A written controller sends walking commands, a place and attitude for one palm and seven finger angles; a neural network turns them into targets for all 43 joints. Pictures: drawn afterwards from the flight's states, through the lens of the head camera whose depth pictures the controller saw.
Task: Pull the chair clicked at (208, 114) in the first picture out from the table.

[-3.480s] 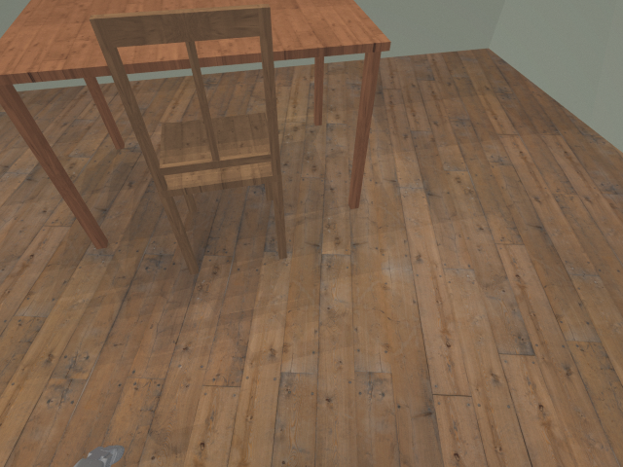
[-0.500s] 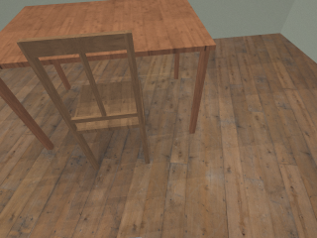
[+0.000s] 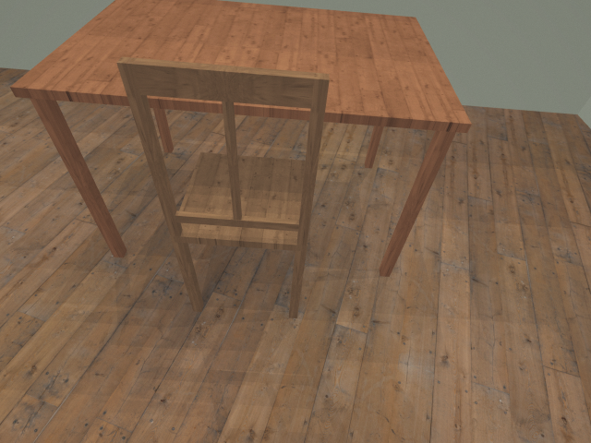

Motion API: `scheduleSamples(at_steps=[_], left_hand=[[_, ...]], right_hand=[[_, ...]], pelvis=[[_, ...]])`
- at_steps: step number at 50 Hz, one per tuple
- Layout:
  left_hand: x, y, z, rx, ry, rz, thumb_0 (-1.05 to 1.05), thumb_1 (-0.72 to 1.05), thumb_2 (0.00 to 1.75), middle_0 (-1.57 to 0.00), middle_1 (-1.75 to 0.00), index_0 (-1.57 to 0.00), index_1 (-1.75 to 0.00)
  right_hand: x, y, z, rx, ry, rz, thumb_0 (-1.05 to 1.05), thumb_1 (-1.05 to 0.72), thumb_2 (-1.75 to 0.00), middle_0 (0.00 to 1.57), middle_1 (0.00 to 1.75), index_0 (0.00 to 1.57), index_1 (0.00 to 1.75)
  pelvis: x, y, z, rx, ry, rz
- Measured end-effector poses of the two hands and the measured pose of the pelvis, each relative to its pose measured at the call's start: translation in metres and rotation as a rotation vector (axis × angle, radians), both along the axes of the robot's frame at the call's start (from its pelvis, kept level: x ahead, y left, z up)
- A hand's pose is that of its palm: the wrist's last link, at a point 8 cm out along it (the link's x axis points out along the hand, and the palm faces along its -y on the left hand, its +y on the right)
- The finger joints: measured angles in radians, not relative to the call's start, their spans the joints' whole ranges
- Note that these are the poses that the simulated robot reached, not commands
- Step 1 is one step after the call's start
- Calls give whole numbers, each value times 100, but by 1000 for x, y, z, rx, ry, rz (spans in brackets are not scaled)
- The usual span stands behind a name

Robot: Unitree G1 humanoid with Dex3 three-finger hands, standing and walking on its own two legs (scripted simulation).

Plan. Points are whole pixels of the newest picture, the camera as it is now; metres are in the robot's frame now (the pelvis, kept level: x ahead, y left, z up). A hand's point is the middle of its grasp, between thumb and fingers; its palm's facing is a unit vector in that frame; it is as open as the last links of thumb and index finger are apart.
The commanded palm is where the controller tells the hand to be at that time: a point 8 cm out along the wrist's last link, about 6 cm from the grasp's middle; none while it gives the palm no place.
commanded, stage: take the last steps up to it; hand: left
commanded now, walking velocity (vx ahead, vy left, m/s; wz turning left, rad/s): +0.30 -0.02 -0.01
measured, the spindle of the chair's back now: (233, 167) +0.69 +0.20 -0.07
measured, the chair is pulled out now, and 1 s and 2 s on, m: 0.00 0.00 0.00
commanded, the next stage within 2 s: come to a stop and stand still in 0.50 s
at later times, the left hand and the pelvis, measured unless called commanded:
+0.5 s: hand (220, 420) +0.19 +0.13 -0.16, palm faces +0.06 -0.98 -0.21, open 7.2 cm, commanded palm none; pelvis +0.15 -0.05 +0.00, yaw +1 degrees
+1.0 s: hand (201, 397) +0.22 +0.17 -0.18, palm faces +0.03 -0.97 -0.23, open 7.4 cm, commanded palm none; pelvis +0.20 -0.03 +0.00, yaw -2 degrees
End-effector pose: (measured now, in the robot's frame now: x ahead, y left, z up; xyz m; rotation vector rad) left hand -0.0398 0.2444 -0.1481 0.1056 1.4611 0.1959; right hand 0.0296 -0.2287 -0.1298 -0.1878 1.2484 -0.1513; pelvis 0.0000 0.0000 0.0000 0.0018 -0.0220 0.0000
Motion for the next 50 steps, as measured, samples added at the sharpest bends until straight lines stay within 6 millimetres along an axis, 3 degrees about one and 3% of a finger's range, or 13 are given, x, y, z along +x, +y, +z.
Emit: scheduleSamples(at_steps=[5, 10, 13, 16, 24, 29, 35, 39, 43, 50], left_hand=[[56, -8, 5, 1, -75, -19, 1, 91, 90, -20, -30, -20, -30], [132, -29, 4, 6, -151, -71, 1, 91, 90, -19, -30, -20, -30], [178, -44, -1, 23, -222, -96, 1, 91, 90, -20, -30, -20, -30], [202, -57, 0, 28, -276, -81, 1, 91, 90, -20, -30, -20, -30], [218, -66, 14, 36, -216, -48, 0, 94, 90, -20, -30, -20, -30], [219, -69, 9, -6, -160, -21, 0, 93, 90, -20, -30, -20, -30], [219, -61, -10, -52, -72, 35, 0, 91, 90, -20, -30, -20, -30], [224, -55, -17, -61, -11, 38, 1, 91, 90, -20, -30, -20, -30], [234, -47, -11, -47, 20, 5, 1, 91, 90, -20, -30, -20, -30], [259, -28, 0, 44, -37, -45, 1, 91, 90, -20, -30, -20, -30]], right_hand=[[-25, 6, -9, 40, 132, -43, 1, -91, -89, 20, 30, 21, 29], [-38, 1, -22, 81, 251, -99, 1, -91, -89, 20, 30, 21, 29], [-34, -11, -36, 101, 312, -119, 1, -90, -89, 21, 30, 21, 29], [-11, -25, -39, 100, 326, -110, 1, -90, -89, 20, 30, 21, 29], [114, -51, -16, 55, 110, -60, 1, -91, -89, 20, 30, 20, 29], [181, -47, -6, 37, 18, -18, 1, -92, -89, 20, 30, 20, 29], [242, -25, -4, 3, -36, 44, 1, -92, -89, 20, 30, 20, 29], [266, -7, 0, -11, -40, 51, 0, -93, -89, 20, 30, 20, 29], [275, 2, 1, -3, -49, 21, 0, -93, -89, 20, 30, 21, 29], [255, -23, -3, -3, -37, -30, 0, -92, -89, 21, 30, 21, 29]], pelvis=[[26, -3, 1, 12, -4, 0], [59, -18, -7, 28, -6, -8], [84, -33, -20, 29, -9, -5], [100, -43, -21, 11, -16, 8], [145, -52, 1, -10, 6, 24], [172, -46, 4, -21, 11, 18], [208, -26, -4, -52, 1, 16], [223, -17, -4, -16, -4, 1], [222, -14, -1, -5, 6, -19], [201, -28, 0, -10, 18, -41]])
